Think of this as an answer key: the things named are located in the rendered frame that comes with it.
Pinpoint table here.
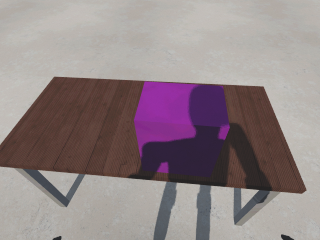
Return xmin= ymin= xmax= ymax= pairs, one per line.
xmin=0 ymin=76 xmax=307 ymax=226

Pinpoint carton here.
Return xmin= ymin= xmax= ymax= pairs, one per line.
xmin=134 ymin=81 xmax=230 ymax=178

